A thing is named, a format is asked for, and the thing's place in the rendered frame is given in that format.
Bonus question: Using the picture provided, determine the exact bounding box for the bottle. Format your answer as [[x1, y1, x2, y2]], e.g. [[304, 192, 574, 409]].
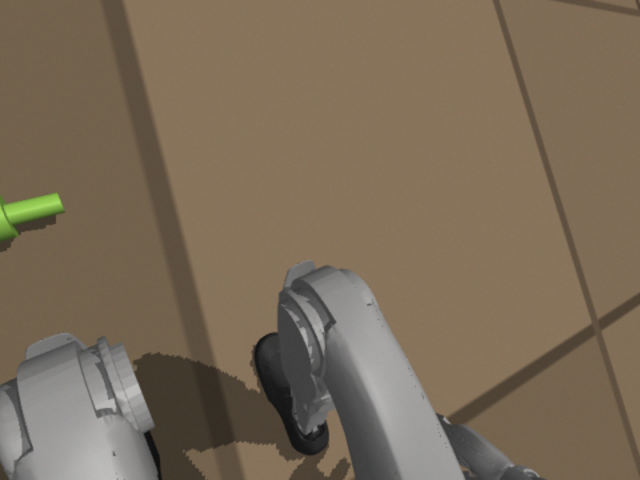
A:
[[0, 193, 65, 242]]

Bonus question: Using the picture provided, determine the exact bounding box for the right robot foot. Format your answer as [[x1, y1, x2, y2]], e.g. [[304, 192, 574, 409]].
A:
[[254, 332, 329, 455]]

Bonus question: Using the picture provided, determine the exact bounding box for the right robot hand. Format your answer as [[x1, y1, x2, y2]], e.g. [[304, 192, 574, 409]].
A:
[[436, 413, 516, 480]]

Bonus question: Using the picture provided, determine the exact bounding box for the left robot foot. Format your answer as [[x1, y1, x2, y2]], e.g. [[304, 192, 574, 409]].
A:
[[144, 431, 162, 480]]

